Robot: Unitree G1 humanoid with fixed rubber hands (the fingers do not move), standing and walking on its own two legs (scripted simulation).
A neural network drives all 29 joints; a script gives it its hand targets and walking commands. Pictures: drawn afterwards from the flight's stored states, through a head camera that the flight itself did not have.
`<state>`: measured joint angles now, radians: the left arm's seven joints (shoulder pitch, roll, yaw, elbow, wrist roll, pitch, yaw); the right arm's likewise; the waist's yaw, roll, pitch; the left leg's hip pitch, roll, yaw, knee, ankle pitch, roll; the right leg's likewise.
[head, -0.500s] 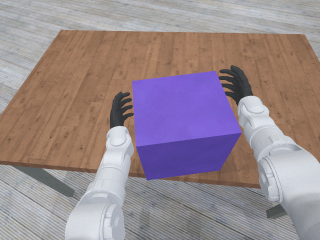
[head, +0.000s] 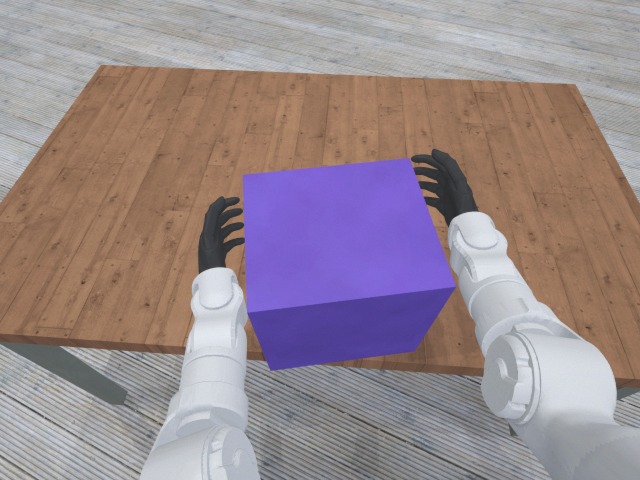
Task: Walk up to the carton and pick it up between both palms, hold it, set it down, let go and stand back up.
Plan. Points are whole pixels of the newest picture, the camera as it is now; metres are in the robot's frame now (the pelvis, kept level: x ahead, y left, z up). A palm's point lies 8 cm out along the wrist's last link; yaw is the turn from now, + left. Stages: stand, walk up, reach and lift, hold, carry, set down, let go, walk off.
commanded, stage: reach and lift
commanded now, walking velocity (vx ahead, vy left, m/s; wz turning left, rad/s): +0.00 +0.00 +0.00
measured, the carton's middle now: (336, 270) +0.39 +0.03 -0.02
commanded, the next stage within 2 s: none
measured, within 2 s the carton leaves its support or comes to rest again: leaves its support in 1.64 s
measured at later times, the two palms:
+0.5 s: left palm (215, 262) +0.35 +0.18 +0.05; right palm (457, 209) +0.44 -0.12 +0.08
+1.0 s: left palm (214, 262) +0.35 +0.19 +0.04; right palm (455, 209) +0.44 -0.12 +0.08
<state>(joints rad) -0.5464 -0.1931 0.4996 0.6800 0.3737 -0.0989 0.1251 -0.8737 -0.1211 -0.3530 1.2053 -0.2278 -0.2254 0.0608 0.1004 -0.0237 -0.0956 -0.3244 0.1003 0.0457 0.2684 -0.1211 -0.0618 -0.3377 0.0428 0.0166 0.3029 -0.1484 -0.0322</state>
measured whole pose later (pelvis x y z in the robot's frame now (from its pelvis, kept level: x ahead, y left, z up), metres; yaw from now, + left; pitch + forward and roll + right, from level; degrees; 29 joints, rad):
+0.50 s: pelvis +0.00 +0.00 +0.00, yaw +0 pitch +10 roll +0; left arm -0.52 -0.20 0.49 0.64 0.38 -0.09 0.13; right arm -0.85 -0.12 -0.34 1.20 -0.22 -0.25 0.07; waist 0.09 -0.02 -0.10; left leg -0.32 0.10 0.04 0.27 -0.12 -0.06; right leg -0.33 0.04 0.01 0.30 -0.15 -0.03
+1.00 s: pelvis +0.00 +0.00 +0.00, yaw +1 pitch +11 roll +0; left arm -0.52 -0.20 0.48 0.66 0.35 -0.09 0.13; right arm -0.86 -0.12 -0.33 1.22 -0.21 -0.26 0.06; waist 0.09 -0.02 -0.11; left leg -0.33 0.10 0.03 0.27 -0.13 -0.06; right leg -0.33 0.04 0.00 0.30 -0.16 -0.03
